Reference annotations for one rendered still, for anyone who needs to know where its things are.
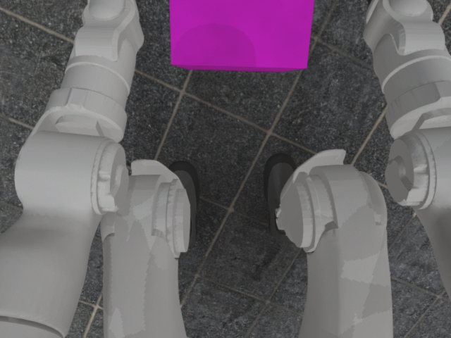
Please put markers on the robot left foot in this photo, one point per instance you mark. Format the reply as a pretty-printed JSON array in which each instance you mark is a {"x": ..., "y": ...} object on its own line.
[{"x": 187, "y": 174}]

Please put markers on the robot right foot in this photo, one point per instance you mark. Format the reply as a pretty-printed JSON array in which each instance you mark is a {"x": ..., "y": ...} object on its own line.
[{"x": 277, "y": 171}]

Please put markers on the robot right upper arm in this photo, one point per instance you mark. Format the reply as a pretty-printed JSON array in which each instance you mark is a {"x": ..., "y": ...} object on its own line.
[{"x": 418, "y": 174}]

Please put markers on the carton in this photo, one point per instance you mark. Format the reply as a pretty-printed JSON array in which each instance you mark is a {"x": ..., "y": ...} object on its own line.
[{"x": 241, "y": 35}]

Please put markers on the robot foot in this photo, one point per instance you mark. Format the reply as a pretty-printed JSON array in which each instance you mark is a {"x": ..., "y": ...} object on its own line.
[
  {"x": 187, "y": 174},
  {"x": 277, "y": 171}
]

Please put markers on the robot left forearm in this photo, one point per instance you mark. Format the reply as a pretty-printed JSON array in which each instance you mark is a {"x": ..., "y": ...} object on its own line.
[{"x": 98, "y": 75}]

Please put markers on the robot right forearm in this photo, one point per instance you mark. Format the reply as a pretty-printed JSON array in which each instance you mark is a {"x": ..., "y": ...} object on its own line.
[{"x": 412, "y": 64}]

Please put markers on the robot left upper arm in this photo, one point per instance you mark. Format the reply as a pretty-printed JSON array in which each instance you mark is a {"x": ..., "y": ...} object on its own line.
[{"x": 66, "y": 183}]

